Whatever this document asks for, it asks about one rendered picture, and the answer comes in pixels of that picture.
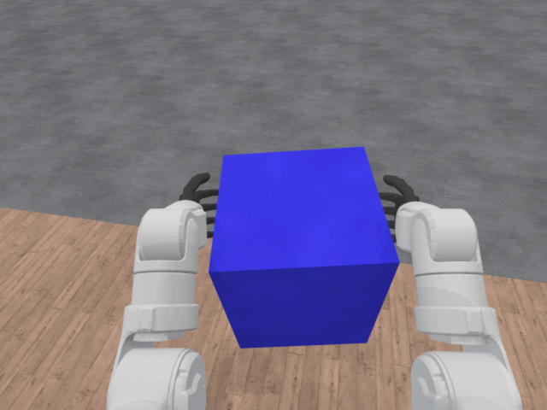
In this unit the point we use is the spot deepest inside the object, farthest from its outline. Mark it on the robot right hand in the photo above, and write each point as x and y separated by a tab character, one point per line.
407	196

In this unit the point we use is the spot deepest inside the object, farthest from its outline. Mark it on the right robot forearm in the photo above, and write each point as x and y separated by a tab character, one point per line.
451	291

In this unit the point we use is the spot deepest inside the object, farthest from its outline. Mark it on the left robot forearm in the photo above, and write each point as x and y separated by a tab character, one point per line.
163	292

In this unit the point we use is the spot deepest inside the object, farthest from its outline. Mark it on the right robot upper arm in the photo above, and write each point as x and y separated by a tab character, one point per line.
462	380

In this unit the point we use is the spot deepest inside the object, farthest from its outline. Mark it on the left robot upper arm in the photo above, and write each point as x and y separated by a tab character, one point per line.
159	379

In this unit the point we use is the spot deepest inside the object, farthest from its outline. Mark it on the robot left hand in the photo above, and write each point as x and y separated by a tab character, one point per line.
190	193

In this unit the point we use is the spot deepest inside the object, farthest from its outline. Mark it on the carton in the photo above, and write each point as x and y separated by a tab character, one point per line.
302	253

